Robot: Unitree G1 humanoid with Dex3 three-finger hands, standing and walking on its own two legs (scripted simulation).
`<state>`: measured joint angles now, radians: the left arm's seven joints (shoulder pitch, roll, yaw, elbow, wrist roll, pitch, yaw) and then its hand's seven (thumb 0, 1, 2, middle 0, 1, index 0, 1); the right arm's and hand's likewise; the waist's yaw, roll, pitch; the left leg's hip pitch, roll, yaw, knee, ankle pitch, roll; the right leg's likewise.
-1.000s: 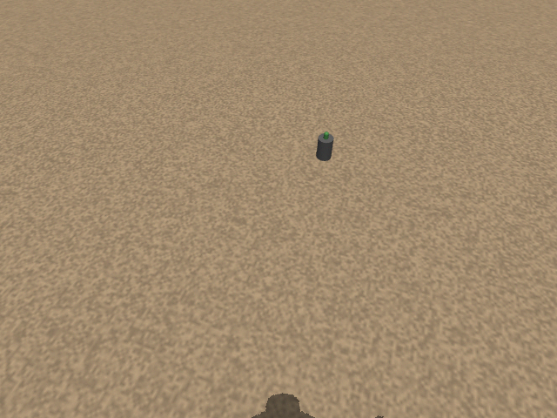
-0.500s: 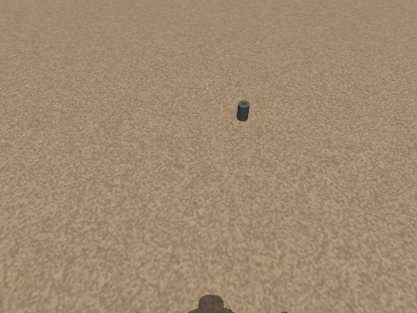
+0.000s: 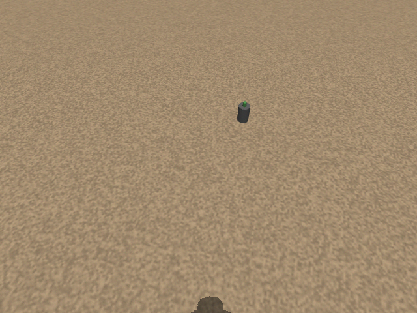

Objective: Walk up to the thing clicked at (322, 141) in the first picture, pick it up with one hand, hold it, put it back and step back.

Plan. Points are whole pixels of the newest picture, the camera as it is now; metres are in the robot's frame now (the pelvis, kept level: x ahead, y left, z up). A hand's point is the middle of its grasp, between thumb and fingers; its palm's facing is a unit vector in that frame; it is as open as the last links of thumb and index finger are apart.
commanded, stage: stand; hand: left
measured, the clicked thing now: (243, 110) +1.50 -0.25 -0.70
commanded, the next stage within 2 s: walk up in 0.12 s
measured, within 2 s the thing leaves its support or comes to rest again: neither
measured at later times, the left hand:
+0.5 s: hand (119, 297) +0.19 +0.21 -0.15, palm faces -0.12 -0.89 -0.44, open 7.4 cm
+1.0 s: hand (162, 203) +0.43 +0.15 -0.17, palm faces -0.32 -0.89 -0.33, open 7.4 cm
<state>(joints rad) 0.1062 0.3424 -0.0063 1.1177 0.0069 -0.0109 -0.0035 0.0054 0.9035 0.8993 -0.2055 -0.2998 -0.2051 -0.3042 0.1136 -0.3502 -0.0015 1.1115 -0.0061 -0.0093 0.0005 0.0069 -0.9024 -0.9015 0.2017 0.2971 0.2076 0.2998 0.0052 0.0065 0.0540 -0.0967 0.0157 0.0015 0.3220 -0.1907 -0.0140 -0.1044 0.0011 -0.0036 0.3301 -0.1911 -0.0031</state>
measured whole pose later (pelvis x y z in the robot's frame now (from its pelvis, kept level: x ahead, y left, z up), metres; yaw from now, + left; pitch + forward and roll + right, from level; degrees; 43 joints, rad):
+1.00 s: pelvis +0.30 -0.10 -0.02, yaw -16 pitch -2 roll +1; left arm 0.29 0.45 0.04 0.90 0.00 -0.06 -0.06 0.01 0.90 0.90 -0.21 -0.30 -0.20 -0.30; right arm 0.28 -0.39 -0.07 0.86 -0.01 -0.10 0.06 0.01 -0.90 -0.90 0.20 0.30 0.21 0.30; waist -0.02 -0.07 0.06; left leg -0.25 0.05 0.15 0.54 -0.24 0.02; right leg -0.45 -0.02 0.06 1.09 -0.34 -0.03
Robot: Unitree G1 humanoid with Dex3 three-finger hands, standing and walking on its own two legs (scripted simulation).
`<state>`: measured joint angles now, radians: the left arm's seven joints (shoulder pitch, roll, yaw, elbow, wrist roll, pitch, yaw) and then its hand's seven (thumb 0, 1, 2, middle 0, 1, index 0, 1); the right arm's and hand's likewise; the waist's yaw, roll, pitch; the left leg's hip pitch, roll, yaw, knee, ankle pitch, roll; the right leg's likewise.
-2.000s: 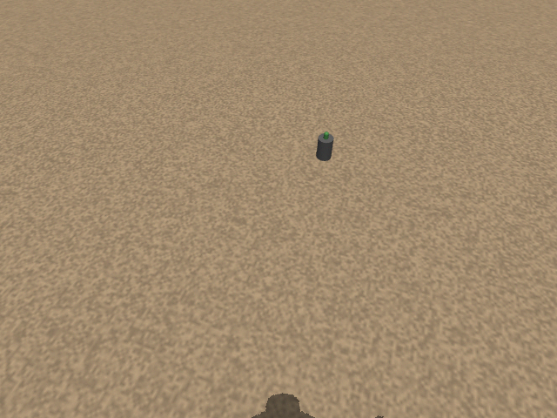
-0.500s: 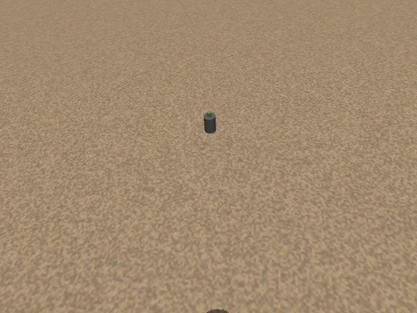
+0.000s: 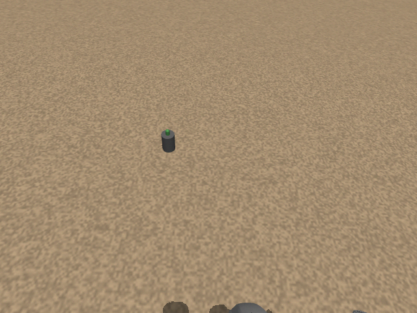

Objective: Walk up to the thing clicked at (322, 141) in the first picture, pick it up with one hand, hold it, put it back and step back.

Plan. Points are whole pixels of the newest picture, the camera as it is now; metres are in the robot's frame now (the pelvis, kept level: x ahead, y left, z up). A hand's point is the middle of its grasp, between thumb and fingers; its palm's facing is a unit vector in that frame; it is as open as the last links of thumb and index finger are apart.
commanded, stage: walk up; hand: left
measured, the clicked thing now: (168, 139) +1.20 +0.19 -0.68
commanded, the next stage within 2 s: none
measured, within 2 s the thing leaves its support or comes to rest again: neither
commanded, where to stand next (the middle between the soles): +0.85 -0.02 m, yaw -2 degrees
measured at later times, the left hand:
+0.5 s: hand (110, 239) +0.31 +0.23 -0.12, palm faces -0.06 -0.92 -0.39, open 7.4 cm
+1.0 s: hand (113, 174) +0.51 +0.26 -0.13, palm faces -0.12 -0.92 -0.37, open 7.4 cm
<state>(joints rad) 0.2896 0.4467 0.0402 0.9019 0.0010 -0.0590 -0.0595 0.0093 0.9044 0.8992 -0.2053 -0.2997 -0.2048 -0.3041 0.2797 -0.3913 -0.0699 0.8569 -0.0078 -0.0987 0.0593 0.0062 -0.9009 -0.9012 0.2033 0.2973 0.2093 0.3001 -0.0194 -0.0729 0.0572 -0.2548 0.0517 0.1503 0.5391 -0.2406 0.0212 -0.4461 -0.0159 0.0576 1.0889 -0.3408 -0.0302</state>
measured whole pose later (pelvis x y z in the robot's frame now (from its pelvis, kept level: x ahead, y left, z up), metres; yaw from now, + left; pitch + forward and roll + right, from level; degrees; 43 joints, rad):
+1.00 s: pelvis +0.43 -0.01 +0.00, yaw -3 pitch -2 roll +1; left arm 0.27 0.43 0.05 0.92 0.01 -0.06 -0.08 0.01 0.90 0.90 -0.20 -0.30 -0.20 -0.30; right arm 0.34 -0.43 -0.06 0.85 0.00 -0.07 0.07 0.01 -0.90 -0.90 0.20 0.30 0.21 0.30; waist -0.02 -0.01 0.07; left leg -0.16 0.03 0.12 0.50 -0.30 0.02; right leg -0.48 -0.10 -0.03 0.71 -0.24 -0.01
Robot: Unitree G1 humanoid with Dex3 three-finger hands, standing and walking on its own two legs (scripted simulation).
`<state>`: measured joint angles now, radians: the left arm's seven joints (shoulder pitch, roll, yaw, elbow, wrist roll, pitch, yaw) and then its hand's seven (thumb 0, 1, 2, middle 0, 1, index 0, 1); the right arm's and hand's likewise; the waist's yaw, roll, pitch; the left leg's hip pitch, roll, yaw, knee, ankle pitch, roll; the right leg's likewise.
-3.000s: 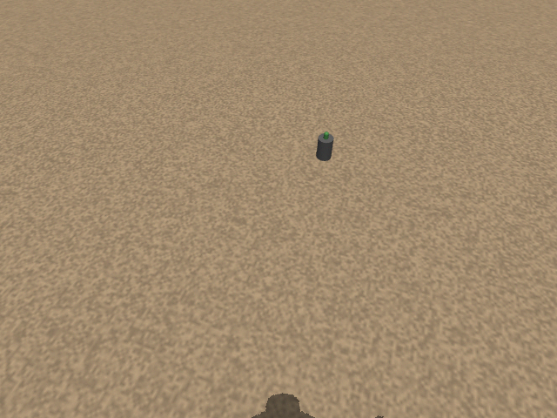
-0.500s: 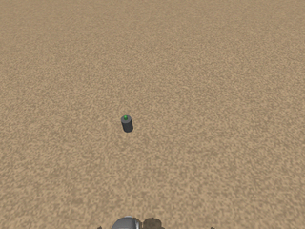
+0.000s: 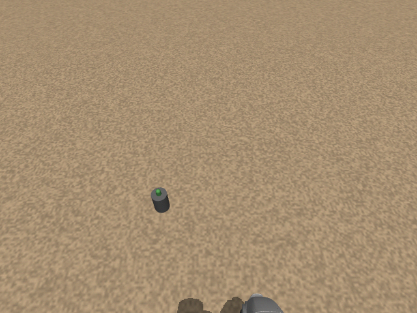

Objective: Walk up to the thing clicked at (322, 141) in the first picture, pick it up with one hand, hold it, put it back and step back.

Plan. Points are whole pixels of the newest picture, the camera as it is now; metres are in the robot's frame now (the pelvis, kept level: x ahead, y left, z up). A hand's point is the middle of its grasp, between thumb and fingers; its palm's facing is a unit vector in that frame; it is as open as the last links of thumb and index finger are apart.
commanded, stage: walk up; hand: left
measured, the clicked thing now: (160, 198) +0.76 +0.24 -0.69
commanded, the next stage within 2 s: none
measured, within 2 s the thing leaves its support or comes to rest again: neither
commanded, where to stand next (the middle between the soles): +0.42 +0.02 m, yaw +1 degrees
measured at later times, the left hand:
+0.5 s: hand (80, 292) +0.21 +0.29 -0.15, palm faces +0.02 -0.92 -0.38, open 7.4 cm
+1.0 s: hand (101, 208) +0.41 +0.29 -0.14, palm faces -0.01 -0.90 -0.43, open 7.4 cm
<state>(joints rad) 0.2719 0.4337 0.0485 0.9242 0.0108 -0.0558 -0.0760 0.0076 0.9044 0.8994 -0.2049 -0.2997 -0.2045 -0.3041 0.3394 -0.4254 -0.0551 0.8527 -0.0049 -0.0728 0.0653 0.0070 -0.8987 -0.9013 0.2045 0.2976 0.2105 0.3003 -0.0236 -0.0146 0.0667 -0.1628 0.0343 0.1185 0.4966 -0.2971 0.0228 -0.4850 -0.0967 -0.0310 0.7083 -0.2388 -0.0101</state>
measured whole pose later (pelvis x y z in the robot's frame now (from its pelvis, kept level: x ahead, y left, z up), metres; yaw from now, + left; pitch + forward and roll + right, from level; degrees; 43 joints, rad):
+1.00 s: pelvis +0.34 +0.01 -0.02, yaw +2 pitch -2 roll +0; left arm 0.24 0.39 0.03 0.89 0.01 -0.08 -0.01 0.01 0.90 0.90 -0.21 -0.30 -0.21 -0.30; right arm 0.28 -0.42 -0.04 0.89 0.00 0.00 0.02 0.01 -0.90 -0.90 0.20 0.30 0.21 0.30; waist 0.00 0.06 0.11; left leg -0.37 0.02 0.02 0.99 -0.54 0.04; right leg -0.38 -0.03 -0.06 0.65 -0.23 -0.03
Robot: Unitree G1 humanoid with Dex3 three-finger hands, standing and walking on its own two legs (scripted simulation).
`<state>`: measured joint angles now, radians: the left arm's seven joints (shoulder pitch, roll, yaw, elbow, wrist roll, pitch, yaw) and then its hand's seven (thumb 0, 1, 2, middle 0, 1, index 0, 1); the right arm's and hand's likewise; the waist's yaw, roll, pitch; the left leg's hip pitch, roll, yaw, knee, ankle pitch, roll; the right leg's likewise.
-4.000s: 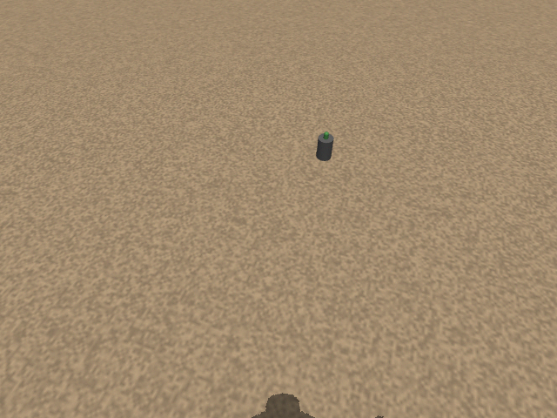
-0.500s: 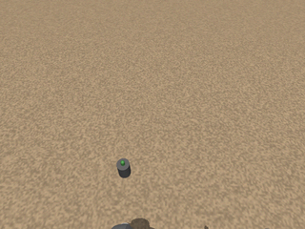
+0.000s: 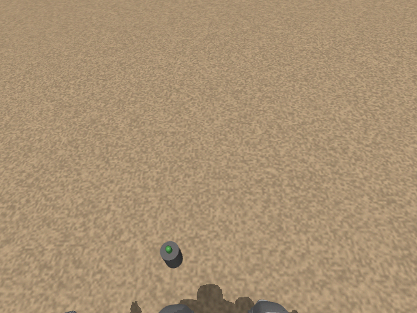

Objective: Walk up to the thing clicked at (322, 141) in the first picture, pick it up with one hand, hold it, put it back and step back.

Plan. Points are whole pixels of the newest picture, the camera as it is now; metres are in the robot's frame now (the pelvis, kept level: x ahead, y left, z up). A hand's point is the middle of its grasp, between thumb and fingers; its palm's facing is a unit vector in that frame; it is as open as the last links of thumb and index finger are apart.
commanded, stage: walk up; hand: left
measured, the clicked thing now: (171, 253) +0.43 +0.22 -0.67
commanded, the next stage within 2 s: stand in 1.40 s
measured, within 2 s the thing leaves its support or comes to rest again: neither
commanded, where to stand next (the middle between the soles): +0.09 +0.00 m, yaw +0 degrees
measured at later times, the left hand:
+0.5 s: hand out of the picture +0.13 +0.28 -0.15, palm faces -0.01 -0.95 -0.33, open 7.4 cm
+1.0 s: hand out of the picture +0.14 +0.28 -0.13, palm faces -0.01 -0.94 -0.34, open 7.4 cm
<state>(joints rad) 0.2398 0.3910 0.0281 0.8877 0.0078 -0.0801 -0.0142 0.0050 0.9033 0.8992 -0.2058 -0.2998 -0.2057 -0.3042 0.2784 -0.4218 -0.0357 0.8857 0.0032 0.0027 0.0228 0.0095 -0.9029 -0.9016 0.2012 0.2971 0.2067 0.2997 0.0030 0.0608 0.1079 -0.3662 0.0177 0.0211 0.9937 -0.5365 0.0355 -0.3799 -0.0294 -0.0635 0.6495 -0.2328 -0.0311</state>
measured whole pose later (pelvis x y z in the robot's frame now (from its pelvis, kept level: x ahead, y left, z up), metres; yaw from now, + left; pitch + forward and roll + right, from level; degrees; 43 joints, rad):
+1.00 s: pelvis +0.06 +0.03 +0.03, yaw +0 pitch -2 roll +0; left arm 0.06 0.35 0.00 1.19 0.00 -0.01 -0.01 0.00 0.90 0.90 -0.21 -0.30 -0.20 -0.30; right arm 0.06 -0.36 0.00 1.18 0.00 -0.01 0.01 0.01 -0.90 -0.90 0.20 0.30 0.21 0.30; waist 0.00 0.01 0.05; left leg -0.14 0.03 0.04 0.33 -0.15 -0.01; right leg -0.13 -0.04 -0.02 0.32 -0.15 0.03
